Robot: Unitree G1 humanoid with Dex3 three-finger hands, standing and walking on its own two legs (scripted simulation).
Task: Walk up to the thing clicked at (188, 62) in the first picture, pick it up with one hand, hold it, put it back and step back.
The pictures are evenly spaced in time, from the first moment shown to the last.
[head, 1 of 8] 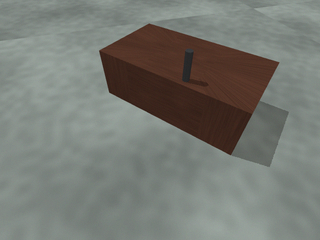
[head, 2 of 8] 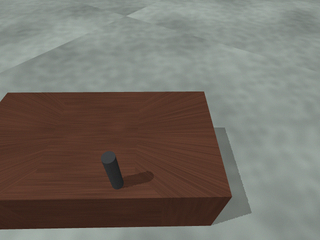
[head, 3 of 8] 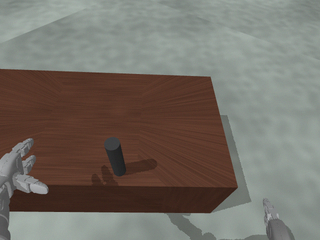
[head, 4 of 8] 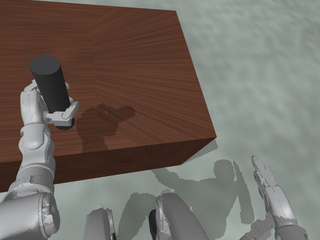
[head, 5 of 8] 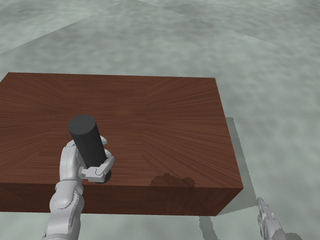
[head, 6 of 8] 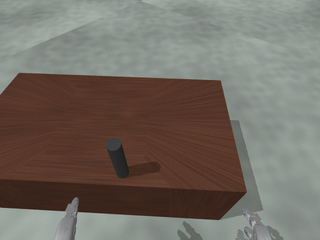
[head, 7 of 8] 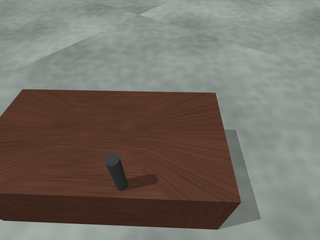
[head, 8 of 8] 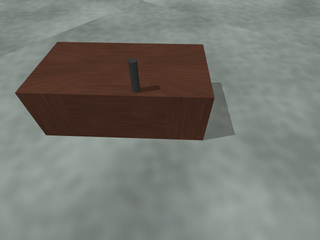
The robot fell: no
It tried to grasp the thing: yes
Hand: left
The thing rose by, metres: 0.26
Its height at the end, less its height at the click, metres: +0.00
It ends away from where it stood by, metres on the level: 0.02
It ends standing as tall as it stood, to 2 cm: yes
